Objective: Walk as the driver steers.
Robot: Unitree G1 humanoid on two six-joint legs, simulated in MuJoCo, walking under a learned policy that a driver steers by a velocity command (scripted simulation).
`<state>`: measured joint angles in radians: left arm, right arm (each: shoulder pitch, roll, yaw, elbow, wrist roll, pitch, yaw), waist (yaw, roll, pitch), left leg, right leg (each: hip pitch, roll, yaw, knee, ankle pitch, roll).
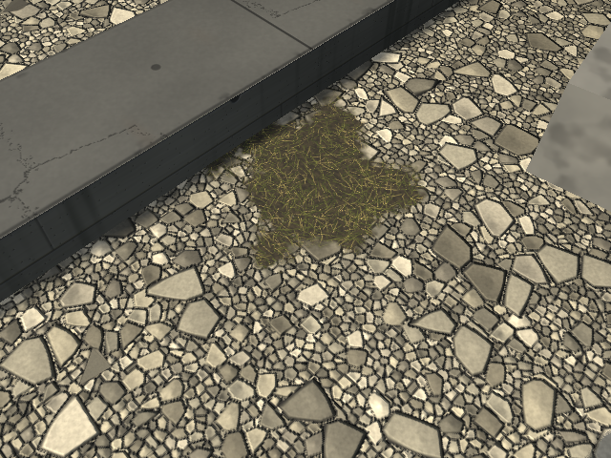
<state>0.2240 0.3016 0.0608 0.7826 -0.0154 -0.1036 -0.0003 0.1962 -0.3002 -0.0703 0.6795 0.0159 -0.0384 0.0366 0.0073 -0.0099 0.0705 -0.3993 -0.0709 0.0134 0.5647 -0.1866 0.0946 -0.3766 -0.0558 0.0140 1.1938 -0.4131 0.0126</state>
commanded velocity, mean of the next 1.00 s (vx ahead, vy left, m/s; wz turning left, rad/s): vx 0.35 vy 0.00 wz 0.59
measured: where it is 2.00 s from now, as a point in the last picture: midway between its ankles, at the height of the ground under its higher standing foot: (286, 438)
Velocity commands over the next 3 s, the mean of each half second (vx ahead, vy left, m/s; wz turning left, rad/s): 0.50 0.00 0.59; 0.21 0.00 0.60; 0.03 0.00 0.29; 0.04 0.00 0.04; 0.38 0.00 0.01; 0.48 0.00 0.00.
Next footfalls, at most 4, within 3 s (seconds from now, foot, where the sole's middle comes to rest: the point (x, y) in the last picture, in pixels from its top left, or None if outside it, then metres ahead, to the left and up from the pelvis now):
0.36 right None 0.40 -0.12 -0.76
0.84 left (224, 424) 0.50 0.19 -0.76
1.26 right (319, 380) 0.60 -0.01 -0.76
1.54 left None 0.42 0.18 -0.76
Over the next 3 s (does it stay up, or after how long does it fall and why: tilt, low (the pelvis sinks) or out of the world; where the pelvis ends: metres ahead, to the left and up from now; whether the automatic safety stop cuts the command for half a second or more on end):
stays up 0.80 0.38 0.00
